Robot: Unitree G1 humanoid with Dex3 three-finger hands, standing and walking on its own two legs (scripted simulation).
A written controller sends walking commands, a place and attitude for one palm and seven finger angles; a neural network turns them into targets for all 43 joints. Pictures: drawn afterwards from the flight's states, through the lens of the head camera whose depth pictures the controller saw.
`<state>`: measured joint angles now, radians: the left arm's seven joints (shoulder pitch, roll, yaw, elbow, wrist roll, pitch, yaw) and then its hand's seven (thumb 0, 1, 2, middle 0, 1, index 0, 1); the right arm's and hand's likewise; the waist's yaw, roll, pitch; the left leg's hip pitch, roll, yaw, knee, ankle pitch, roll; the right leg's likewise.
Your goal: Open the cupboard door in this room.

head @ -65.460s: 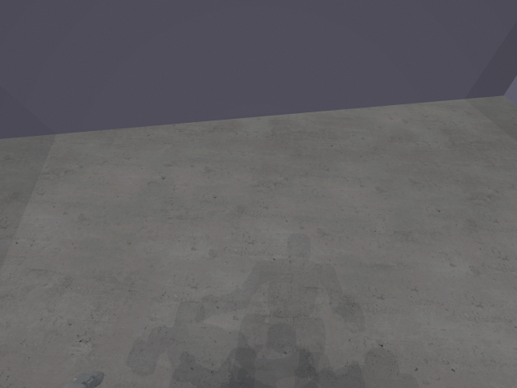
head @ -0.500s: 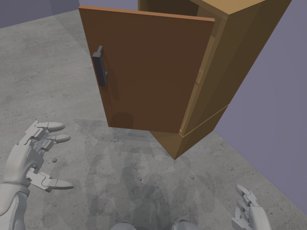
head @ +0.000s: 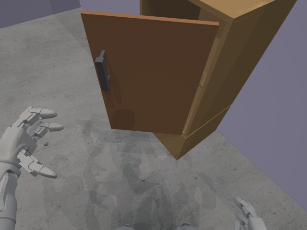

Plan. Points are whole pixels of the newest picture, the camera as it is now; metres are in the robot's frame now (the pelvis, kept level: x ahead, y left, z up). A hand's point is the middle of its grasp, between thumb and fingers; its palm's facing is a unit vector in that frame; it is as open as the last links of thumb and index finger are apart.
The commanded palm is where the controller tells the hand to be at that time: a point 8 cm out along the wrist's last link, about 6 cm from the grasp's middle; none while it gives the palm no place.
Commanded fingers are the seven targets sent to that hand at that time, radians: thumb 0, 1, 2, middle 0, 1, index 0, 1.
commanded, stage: raise the hand with hooked fingers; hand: left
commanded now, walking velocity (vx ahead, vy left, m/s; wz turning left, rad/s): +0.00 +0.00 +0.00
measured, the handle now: (104, 70) +0.58 +0.20 +0.04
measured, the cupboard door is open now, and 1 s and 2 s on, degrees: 48 48 48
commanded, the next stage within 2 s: move the hooked fingers beside the handle in 0.38 s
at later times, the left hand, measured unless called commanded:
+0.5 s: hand (49, 148) +0.28 +0.26 +0.07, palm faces +0.02 -1.00 -0.02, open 14.0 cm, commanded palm +0.26 +0.31 +0.06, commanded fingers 0.00 -0.50 0.30 -0.30 -1.20 -0.30 -1.20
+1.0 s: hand (65, 121) +0.36 +0.26 +0.06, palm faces +0.00 -1.00 -0.01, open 14.0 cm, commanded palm +0.34 +0.30 +0.06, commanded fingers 0.00 -0.50 0.30 -0.30 -1.20 -0.30 -1.20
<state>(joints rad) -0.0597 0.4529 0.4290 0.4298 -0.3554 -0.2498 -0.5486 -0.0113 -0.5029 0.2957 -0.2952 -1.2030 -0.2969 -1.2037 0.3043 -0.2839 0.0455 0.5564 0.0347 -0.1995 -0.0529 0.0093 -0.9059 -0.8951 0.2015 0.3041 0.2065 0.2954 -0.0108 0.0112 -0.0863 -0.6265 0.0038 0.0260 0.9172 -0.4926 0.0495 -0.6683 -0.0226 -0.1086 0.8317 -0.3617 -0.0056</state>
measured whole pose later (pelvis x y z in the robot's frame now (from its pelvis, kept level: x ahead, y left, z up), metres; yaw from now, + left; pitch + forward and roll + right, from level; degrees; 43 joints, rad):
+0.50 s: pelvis -0.01 -0.02 +0.00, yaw +0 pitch +11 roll -2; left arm -0.06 0.43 0.44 0.47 -0.37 -0.30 -0.54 -0.01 -0.50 0.30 -0.30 -1.20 -0.30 -1.20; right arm 0.29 -0.27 0.06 0.55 0.04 -0.19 -0.06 0.01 -0.91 -0.90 0.20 0.30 0.21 0.30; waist -0.01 0.01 -0.09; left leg -0.62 0.01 0.02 0.91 -0.48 0.03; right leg -0.66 -0.01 -0.11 0.84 -0.36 -0.03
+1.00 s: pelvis -0.01 -0.02 -0.01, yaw -1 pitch +14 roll -2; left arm -0.37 0.52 0.49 0.79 -0.29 -0.32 -0.54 -0.01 -0.50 0.30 -0.30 -1.20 -0.30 -1.20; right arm 0.34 -0.29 0.04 0.57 0.03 -0.12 -0.05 0.01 -0.91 -0.90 0.20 0.30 0.21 0.30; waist -0.06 0.00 -0.09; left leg -0.71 0.03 0.04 0.94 -0.49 0.03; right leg -0.77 0.00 -0.10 0.87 -0.36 -0.03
